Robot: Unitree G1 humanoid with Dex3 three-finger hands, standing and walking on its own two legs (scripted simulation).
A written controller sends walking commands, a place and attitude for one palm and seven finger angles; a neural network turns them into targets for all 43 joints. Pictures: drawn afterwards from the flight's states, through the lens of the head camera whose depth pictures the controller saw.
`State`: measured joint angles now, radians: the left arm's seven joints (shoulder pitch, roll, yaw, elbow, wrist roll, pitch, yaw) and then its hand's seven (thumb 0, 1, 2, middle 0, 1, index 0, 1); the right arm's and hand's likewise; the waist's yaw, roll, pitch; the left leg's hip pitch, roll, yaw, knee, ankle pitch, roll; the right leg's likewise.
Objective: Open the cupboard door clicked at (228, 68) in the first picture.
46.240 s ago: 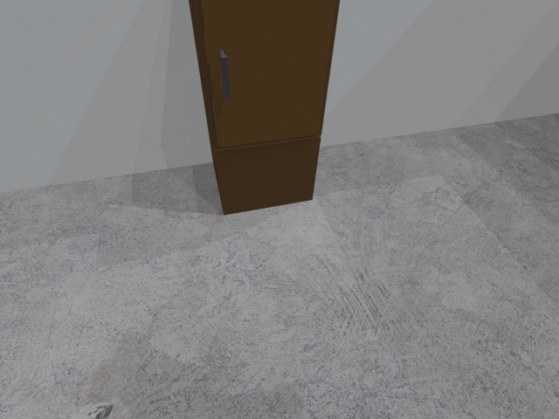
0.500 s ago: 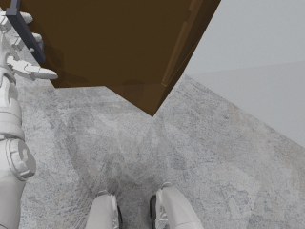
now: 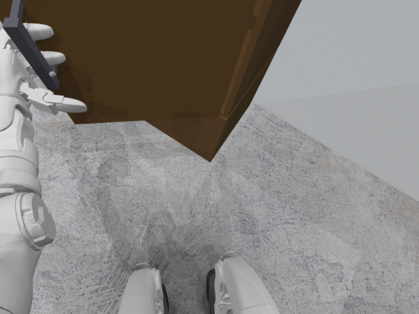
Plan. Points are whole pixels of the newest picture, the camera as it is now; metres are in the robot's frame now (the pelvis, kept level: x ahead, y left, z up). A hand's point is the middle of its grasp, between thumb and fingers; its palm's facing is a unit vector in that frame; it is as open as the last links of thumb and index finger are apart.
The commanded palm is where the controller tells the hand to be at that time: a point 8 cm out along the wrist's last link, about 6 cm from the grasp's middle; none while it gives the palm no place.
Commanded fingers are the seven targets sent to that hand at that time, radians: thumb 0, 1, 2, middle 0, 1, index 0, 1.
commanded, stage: slide the fingers in behind the handle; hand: left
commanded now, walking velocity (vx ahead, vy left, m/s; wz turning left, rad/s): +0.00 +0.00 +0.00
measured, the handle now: (36, 49) +0.58 +0.25 +0.06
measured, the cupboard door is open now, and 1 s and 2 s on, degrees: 40 40 71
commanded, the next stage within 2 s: close the thumb around the handle in 0.20 s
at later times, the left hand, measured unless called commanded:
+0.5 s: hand (49, 74) +0.53 +0.22 +0.06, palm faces +0.06 -1.00 -0.02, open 12.9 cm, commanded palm +0.51 +0.25 +0.05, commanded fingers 0.00 0.12 0.56 -0.34 -1.27 -0.34 -1.27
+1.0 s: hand (49, 75) +0.52 +0.22 +0.06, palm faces +0.06 -1.00 -0.01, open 5.6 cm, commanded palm +0.50 +0.25 +0.05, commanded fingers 0.00 0.90 0.90 -0.40 -1.35 -0.40 -1.35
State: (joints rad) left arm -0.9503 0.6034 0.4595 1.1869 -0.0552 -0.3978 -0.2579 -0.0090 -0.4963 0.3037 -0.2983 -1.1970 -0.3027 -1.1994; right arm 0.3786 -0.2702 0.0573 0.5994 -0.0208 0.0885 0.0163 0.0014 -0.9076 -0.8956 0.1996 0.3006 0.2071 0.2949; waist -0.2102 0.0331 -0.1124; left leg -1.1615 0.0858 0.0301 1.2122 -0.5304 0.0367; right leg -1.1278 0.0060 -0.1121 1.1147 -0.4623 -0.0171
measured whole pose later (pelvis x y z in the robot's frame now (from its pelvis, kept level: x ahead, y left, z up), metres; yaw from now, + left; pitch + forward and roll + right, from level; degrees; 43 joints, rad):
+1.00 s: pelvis +0.00 +0.01 +0.00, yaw +0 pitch +27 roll -5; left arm -0.96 0.57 0.43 1.20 -0.07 -0.44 -0.24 0.01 0.75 0.84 -0.38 -1.33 -0.37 -1.34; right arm 0.38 -0.27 0.06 0.62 -0.03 0.08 0.02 0.00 -0.91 -0.90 0.20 0.30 0.21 0.30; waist -0.20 0.03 -0.12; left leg -1.16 0.07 0.03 1.22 -0.53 0.05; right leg -1.12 0.00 -0.11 1.11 -0.46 0.00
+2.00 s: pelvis +0.00 -0.02 +0.02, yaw +3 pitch +17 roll -1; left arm -0.19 -0.02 0.04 0.48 0.05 -0.47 0.49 0.00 0.73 0.81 -0.37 -1.33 -0.34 -1.32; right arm 0.22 -0.18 0.00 0.58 -0.07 0.03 0.05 0.01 -0.91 -0.90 0.20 0.30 0.21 0.29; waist -0.02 0.01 -0.16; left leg -0.90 0.05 0.04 1.10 -0.49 0.00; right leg -0.90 -0.02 -0.10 1.08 -0.48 -0.04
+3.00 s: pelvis +0.00 -0.03 +0.02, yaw +5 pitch +16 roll +0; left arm 0.02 -0.09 -0.16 0.32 0.10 -0.45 0.56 0.00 -0.46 0.32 -0.26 -0.94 -0.27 -0.94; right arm 0.20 -0.19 -0.02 0.59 -0.09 -0.03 0.03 0.01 -0.91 -0.90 0.20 0.30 0.20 0.29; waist 0.00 0.02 -0.16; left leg -0.89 0.03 0.01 1.10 -0.50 -0.01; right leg -0.88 -0.04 -0.12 1.10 -0.51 -0.06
